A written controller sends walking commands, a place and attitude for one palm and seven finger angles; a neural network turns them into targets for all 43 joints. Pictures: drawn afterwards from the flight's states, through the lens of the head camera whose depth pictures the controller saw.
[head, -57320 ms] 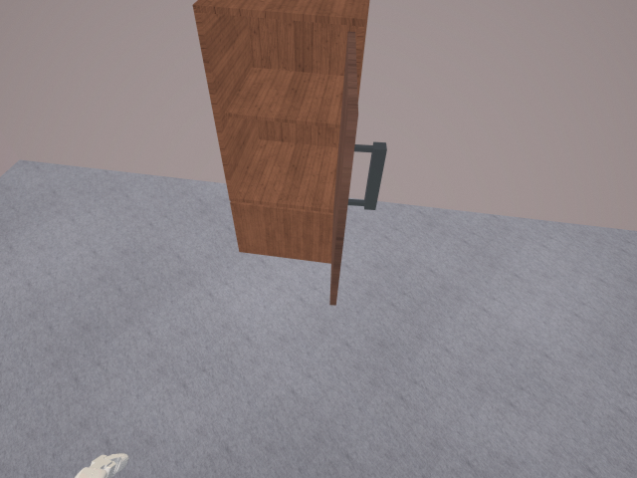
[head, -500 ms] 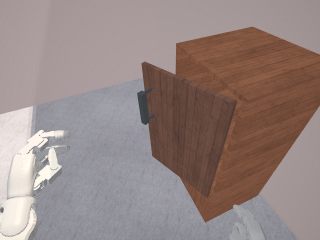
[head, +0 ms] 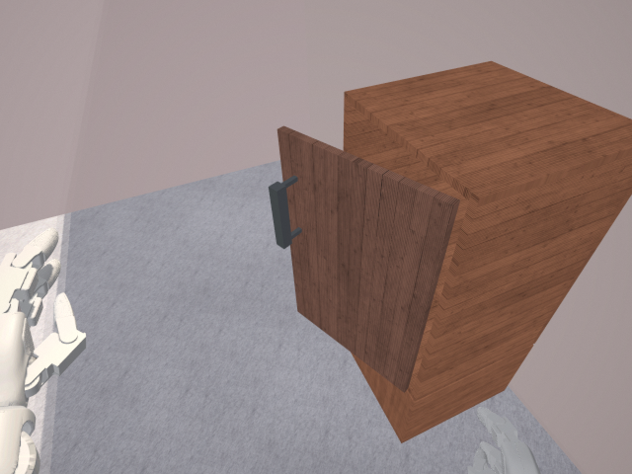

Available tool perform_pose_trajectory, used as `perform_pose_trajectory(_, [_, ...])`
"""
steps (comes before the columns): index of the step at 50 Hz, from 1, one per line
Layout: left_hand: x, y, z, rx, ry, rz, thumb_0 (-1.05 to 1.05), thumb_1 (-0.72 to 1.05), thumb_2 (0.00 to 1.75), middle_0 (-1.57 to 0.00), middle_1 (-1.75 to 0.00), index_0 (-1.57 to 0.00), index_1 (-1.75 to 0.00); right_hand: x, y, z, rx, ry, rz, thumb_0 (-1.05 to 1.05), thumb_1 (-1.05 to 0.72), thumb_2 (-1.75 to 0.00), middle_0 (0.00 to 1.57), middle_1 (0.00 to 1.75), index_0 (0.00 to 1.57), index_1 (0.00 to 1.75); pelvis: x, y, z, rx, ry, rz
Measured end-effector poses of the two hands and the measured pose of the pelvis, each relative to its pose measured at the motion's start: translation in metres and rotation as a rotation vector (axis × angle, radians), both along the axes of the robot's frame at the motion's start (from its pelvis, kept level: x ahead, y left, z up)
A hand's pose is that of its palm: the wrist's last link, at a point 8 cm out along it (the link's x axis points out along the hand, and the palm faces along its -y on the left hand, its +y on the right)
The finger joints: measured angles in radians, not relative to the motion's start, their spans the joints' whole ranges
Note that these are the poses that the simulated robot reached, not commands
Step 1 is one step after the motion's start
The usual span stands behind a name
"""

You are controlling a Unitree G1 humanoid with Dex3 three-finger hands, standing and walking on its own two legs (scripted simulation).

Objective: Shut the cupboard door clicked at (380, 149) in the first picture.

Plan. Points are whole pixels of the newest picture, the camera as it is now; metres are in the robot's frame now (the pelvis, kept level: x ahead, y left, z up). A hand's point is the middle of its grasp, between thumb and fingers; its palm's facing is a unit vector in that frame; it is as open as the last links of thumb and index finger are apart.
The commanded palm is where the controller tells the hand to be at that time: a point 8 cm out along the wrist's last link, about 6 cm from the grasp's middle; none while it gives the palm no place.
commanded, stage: step back with the hand held close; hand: left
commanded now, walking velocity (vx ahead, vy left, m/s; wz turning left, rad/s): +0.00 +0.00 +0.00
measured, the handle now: (288, 212) +0.64 +0.15 -0.04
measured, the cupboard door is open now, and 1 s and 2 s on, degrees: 24 24 24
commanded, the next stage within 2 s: stop stepping back and stand still in 1.74 s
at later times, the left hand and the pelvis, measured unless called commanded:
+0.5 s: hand (65, 335) +0.19 +0.27 +0.16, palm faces +0.37 -0.77 -0.52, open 7.4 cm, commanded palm +0.13 +0.31 +0.17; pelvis -0.02 +0.02 +0.00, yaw -1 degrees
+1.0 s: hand out of the picture +0.11 +0.28 +0.16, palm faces +0.49 -0.76 -0.42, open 7.4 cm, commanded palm +0.05 +0.31 +0.17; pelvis -0.09 +0.01 -0.02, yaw +0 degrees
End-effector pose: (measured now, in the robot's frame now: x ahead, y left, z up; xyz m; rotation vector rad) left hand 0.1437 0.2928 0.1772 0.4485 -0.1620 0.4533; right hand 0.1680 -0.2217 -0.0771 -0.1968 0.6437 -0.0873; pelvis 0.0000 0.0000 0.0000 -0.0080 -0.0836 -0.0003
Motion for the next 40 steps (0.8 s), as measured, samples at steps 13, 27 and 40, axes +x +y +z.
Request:
perform_pose_trajectory(13, [0.007,0.007,-0.003,0.048,0.037,0.006,0.02,0.89,0.89,-0.21,-0.30,-0.21,-0.30,-0.006,-0.009,-0.008,0.004,0.066,-0.024,0.01,-0.91,-0.90,0.21,0.30,0.21,0.30,-0.004,-0.001,0.000,-0.014,0.062,0.000])
perform_pose_trajectory(27, [0.001,0.021,0.009,0.162,0.036,-0.081,0.02,0.89,0.89,-0.21,-0.30,-0.22,-0.30,-0.031,-0.013,-0.004,-0.052,0.115,-0.129,0.01,-0.91,-0.90,0.21,0.30,0.20,0.30,-0.022,0.017,-0.006,0.003,0.098,-0.021])
perform_pose_trajectory(40, [-0.054,0.026,-0.010,0.117,-0.030,-0.038,0.02,0.89,0.89,-0.21,-0.30,-0.22,-0.30,-0.075,-0.004,-0.001,-0.077,0.067,-0.085,0.01,-0.90,-0.90,0.21,0.30,0.21,0.30,-0.066,0.016,-0.016,-0.010,0.075,-0.010])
